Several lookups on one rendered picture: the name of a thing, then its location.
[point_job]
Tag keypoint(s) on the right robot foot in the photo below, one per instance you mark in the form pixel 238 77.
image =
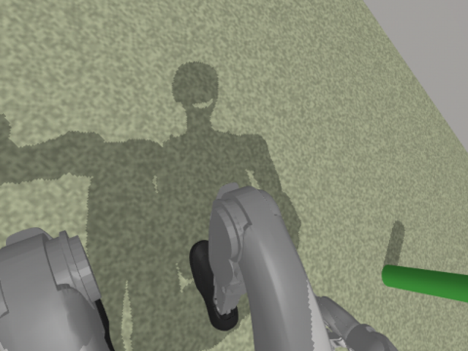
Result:
pixel 204 280

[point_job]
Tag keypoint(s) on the right robot arm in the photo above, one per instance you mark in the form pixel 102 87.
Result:
pixel 364 338

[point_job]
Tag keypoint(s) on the right robot hand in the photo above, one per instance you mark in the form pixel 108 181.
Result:
pixel 339 321

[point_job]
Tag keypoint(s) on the left robot foot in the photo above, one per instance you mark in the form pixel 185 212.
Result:
pixel 105 323

